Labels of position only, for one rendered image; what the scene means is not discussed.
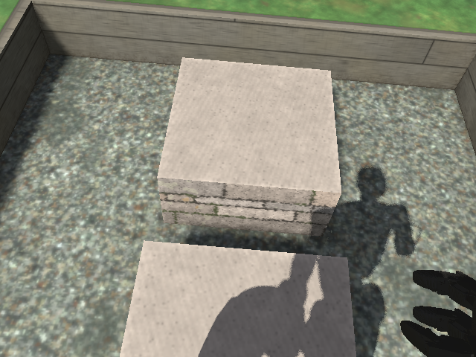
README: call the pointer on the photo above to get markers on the right robot hand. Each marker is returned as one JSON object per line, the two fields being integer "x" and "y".
{"x": 460, "y": 327}

